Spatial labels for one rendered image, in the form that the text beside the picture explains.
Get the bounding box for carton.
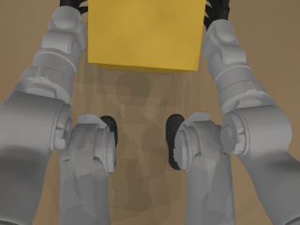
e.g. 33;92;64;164
88;0;206;74

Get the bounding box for right robot upper arm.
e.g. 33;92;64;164
219;105;300;225

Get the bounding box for robot left shin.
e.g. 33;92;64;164
58;113;108;167

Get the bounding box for left robot thigh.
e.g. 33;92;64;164
59;123;115;225

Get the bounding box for robot left forearm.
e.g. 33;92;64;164
0;6;87;116

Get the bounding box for left robot hand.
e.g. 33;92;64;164
59;0;88;15

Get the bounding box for robot right forearm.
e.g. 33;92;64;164
202;19;293;140

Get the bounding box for left robot upper arm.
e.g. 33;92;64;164
0;91;73;225

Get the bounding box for right robot hand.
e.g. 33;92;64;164
203;0;230;31

